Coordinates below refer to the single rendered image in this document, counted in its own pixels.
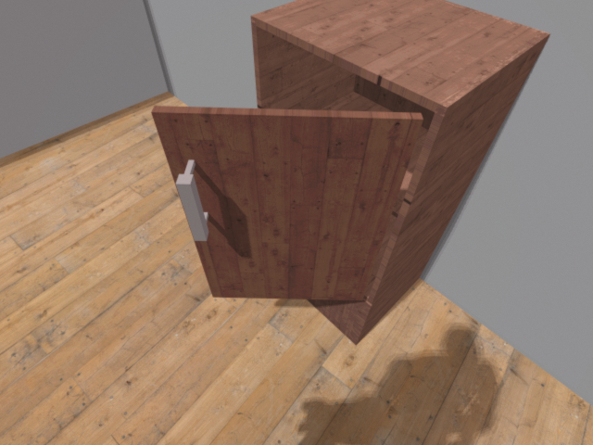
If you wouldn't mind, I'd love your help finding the cupboard door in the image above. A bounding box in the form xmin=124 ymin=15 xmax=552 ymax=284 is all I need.
xmin=151 ymin=106 xmax=423 ymax=300

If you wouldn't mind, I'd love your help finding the handle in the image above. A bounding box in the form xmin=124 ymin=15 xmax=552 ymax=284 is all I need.
xmin=176 ymin=159 xmax=208 ymax=241

